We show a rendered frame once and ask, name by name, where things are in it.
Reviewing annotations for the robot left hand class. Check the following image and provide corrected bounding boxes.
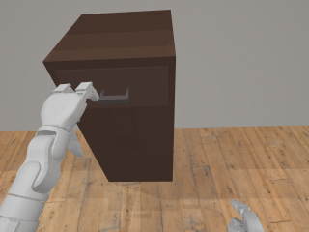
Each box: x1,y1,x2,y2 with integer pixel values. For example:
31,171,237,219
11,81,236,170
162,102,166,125
41,81,99,157

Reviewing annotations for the handle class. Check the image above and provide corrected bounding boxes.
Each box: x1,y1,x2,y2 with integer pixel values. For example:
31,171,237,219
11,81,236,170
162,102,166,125
98,88,130,104

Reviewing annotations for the robot right hand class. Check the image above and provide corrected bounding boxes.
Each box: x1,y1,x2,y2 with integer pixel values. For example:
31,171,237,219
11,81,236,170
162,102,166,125
227,199,265,232

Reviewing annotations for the cabinet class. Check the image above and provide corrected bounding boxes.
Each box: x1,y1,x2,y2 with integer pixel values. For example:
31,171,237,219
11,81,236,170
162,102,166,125
42,10,176,182

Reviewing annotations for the robot left forearm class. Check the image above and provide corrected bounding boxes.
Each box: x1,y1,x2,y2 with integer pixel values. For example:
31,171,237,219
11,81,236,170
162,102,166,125
0,125,71,232

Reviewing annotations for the drawer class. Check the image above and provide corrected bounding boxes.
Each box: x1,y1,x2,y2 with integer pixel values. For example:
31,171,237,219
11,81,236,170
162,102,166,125
55,66,169,108

